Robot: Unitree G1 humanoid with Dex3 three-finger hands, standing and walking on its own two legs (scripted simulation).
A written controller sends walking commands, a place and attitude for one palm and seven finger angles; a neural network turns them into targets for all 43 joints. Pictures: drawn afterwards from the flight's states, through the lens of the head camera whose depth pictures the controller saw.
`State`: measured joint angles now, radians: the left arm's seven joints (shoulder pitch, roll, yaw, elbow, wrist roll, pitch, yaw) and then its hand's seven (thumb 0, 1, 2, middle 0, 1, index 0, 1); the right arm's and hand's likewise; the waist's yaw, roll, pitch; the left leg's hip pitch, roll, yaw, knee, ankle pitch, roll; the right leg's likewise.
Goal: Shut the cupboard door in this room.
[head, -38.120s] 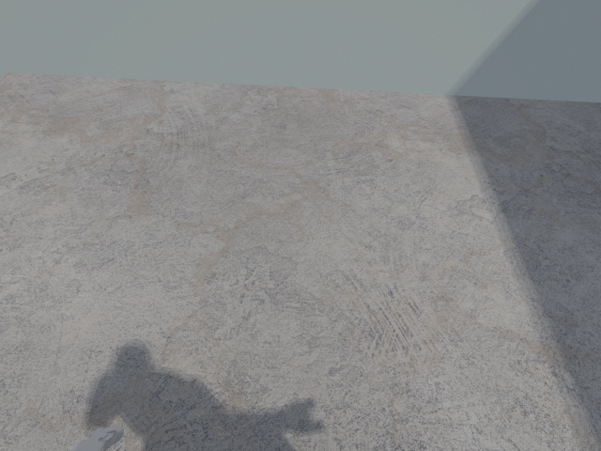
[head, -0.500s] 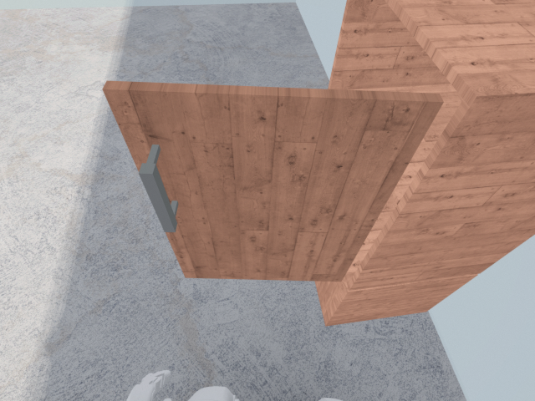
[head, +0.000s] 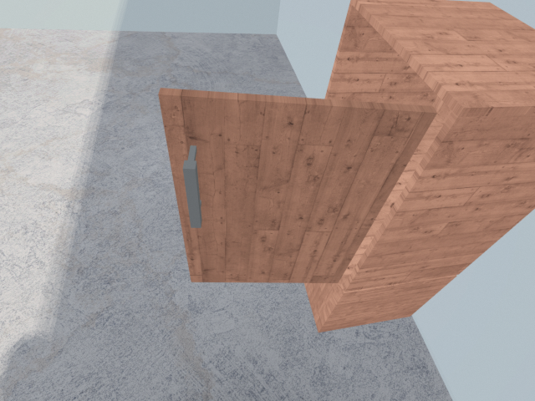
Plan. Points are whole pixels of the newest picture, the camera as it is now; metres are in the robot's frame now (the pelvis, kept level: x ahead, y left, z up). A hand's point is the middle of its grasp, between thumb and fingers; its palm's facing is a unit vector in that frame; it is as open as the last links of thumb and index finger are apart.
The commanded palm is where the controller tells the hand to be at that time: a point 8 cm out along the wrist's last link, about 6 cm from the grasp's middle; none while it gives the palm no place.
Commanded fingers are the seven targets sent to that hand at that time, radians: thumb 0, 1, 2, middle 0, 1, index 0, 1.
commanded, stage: come to a stop and stand still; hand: left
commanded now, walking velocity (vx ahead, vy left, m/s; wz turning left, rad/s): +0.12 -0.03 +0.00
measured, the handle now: (194, 189) +0.45 +0.16 +0.04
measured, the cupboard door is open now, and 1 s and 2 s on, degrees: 81 81 81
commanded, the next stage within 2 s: look again from close up in 0.42 s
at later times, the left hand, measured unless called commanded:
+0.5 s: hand out of the picture -0.07 +0.11 -0.17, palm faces +0.11 -0.98 -0.16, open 7.4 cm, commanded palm none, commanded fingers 0.00 0.90 0.90 -0.20 -0.30 -0.20 -0.30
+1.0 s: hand out of the picture +0.02 +0.25 -0.18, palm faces +0.01 -0.97 -0.24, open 7.4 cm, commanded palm none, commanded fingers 0.00 0.90 0.90 -0.20 -0.30 -0.20 -0.30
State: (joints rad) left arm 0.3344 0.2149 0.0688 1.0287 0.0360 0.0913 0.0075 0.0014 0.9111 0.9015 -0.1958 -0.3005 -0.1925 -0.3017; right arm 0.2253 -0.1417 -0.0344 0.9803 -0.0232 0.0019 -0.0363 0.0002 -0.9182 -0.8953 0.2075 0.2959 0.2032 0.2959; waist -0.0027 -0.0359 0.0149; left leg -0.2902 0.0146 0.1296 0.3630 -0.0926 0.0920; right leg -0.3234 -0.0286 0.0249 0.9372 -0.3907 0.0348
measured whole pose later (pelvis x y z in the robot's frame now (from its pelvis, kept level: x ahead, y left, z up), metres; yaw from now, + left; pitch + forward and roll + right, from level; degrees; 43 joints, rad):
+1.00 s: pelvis -0.01 +0.06 -0.01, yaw +0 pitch +0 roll -1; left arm 0.26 0.19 0.00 1.02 0.02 0.01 0.04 0.00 0.91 0.90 -0.20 -0.30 -0.19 -0.30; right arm 0.26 -0.19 0.02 1.01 -0.01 -0.02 -0.03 0.01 -0.95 -0.90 0.20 0.30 0.20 0.30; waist 0.01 0.01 0.00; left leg -0.18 -0.07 0.11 0.51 -0.33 0.11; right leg -0.19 -0.07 -0.01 0.53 -0.34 0.02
